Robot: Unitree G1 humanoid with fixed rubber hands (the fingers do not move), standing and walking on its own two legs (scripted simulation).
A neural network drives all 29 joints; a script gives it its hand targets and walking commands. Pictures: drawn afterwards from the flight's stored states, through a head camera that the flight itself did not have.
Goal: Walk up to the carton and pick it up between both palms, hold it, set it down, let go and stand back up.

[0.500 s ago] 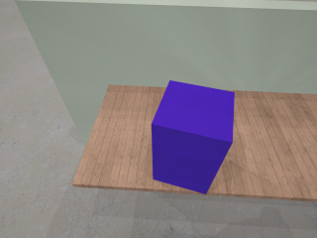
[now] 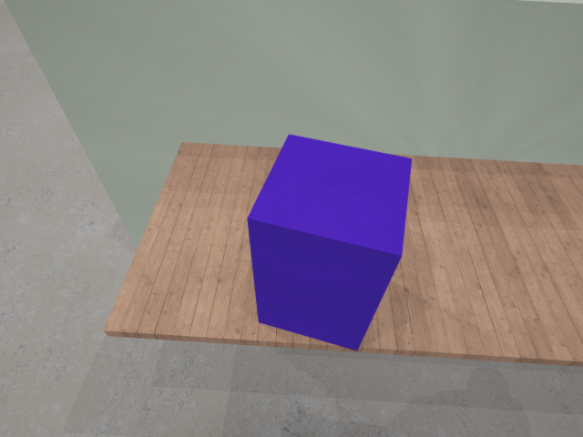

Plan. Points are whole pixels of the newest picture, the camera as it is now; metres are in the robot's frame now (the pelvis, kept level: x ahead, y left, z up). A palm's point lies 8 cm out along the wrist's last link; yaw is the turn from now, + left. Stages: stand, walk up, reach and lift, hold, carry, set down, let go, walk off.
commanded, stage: walk up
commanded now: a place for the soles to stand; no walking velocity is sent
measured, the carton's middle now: (325, 250) +0.41 -0.03 +0.00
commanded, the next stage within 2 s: reach and lift in 1.50 s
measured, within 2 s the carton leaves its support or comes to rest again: neither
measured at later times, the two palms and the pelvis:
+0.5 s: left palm out of the picture +0.12 +0.27 -0.10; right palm out of the picture +0.14 -0.32 -0.09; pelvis +0.03 -0.03 +0.01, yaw +2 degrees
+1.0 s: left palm out of the picture +0.09 +0.28 -0.10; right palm out of the picture +0.11 -0.32 -0.09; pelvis +0.02 -0.02 +0.01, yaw +2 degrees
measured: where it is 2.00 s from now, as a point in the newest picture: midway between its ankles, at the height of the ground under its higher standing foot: outside the picture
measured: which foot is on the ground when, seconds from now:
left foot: down 0.00-1.00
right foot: down 0.00-1.00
